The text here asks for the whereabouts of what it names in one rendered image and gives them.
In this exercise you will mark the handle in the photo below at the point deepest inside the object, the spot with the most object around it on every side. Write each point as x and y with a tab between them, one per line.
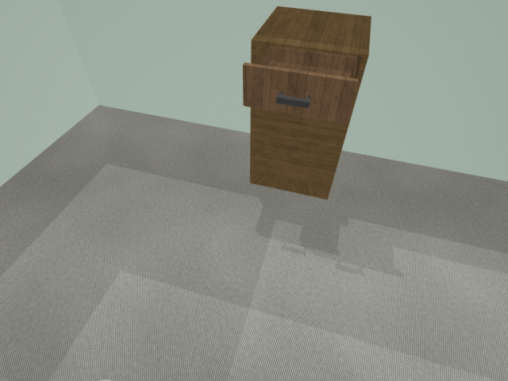
293	101

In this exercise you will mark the cabinet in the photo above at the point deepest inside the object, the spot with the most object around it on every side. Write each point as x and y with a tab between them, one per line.
296	153

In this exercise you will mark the drawer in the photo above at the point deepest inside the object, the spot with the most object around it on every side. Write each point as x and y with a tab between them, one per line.
328	79

